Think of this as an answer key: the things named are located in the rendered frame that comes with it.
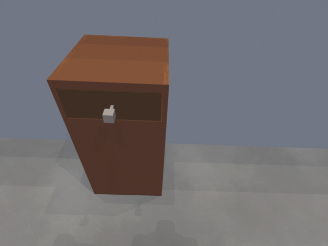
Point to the handle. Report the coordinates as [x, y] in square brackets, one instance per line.
[109, 115]

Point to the drawer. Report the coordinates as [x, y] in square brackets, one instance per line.
[128, 105]

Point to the cabinet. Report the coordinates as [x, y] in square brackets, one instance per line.
[125, 157]

